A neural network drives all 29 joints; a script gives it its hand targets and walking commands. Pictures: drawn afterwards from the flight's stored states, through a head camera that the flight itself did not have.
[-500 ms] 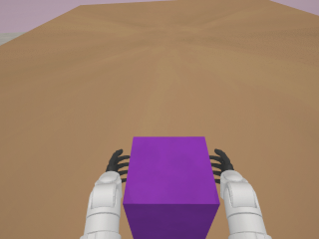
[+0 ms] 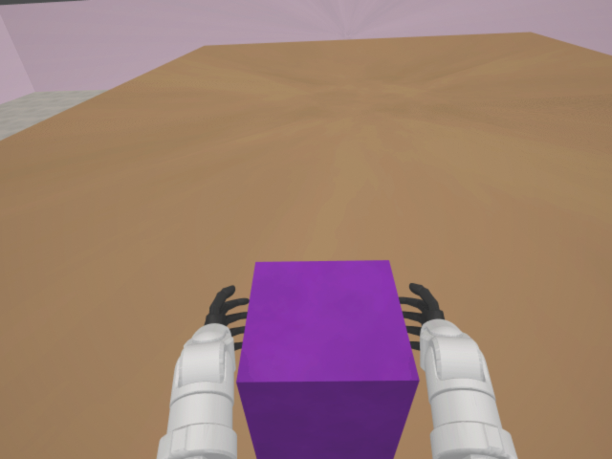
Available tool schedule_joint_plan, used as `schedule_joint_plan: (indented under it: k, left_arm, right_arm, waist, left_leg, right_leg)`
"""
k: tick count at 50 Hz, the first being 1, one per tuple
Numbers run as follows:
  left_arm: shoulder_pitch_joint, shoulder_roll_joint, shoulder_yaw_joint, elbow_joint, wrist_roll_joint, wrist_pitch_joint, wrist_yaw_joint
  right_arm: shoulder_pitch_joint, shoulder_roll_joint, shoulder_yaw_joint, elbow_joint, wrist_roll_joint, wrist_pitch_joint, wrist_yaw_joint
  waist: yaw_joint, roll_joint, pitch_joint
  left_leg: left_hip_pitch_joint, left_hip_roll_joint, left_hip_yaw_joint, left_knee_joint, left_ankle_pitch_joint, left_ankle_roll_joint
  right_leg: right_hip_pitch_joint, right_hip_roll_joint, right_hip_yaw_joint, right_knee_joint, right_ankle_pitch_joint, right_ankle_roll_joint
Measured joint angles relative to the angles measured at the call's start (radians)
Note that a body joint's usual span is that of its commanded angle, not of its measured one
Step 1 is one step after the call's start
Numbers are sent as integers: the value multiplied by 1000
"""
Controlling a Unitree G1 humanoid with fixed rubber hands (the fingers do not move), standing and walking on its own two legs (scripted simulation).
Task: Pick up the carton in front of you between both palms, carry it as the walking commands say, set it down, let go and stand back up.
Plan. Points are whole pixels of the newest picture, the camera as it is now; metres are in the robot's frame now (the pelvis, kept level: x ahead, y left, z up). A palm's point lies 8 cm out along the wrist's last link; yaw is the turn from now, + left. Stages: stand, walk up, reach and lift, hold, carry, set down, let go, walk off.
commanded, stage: set down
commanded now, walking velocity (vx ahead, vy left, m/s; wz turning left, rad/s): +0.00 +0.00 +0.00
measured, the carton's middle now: (323, 362) +0.32 +0.01 -0.02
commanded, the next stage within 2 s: none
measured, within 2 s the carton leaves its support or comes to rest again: neither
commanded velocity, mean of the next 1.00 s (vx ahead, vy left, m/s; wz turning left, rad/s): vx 0.00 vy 0.00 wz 0.00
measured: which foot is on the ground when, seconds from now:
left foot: down 0.00-1.00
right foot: down 0.00-1.00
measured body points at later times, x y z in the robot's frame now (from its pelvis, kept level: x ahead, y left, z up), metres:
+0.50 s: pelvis -0.01 +0.00 -0.03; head +0.13 -0.01 +0.40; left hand +0.36 +0.14 -0.08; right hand +0.37 -0.16 -0.09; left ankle +0.03 +0.11 -0.74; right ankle +0.07 -0.10 -0.74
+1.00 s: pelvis -0.03 +0.00 -0.15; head +0.20 -0.02 +0.24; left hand +0.41 +0.13 -0.22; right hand +0.43 -0.17 -0.23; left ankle +0.03 +0.11 -0.74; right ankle +0.07 -0.10 -0.74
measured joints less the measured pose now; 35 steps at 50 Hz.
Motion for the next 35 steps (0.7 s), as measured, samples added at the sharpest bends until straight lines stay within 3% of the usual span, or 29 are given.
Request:
schedule_joint_plan:
  k: [6, 10, 19, 27, 33, 35]
  left_arm:
    - [-24, -9, 41, 26, 19, -15, -2]
    - [-67, -27, 95, 77, 55, -80, -9]
    - [-144, -53, 180, 121, 116, -286, -9]
    - [-151, -39, 123, 114, -16, -512, 46]
    - [-154, -2, 48, 85, -121, -576, 84]
    - [-171, -4, 56, 86, -141, -578, 91]
  right_arm:
    - [-25, 9, -27, 42, -19, -26, -7]
    - [-63, 17, -89, 78, -39, -79, 3]
    - [-161, 9, -177, 182, -85, -312, 32]
    - [-189, -66, -98, 227, 29, -555, 7]
    - [-212, -120, -6, 205, 149, -604, -23]
    - [-240, -135, 3, 212, 148, -597, -23]
  waist:
    - [-16, -3, 1]
    - [-15, -8, 13]
    - [-2, -17, 80]
    - [-2, -11, 123]
    - [3, -15, 30]
    - [1, -10, -2]
  left_leg:
    - [-6, 1, -15, 5, -12, -3]
    - [-48, 2, -14, 34, -28, -4]
    - [-318, -3, -6, 162, -56, -9]
    - [-693, -9, 11, 327, -77, -15]
    - [-970, -17, 26, 492, -126, -14]
    - [-1032, -22, 26, 541, -141, -13]
  right_leg:
    - [-1, 1, -14, 2, -16, -4]
    - [-44, 3, -14, 33, -32, -6]
    - [-316, 2, -12, 158, -55, -8]
    - [-691, 0, -3, 314, -65, -5]
    - [-978, 0, 9, 484, -108, 1]
    - [-1039, -3, 7, 535, -126, 2]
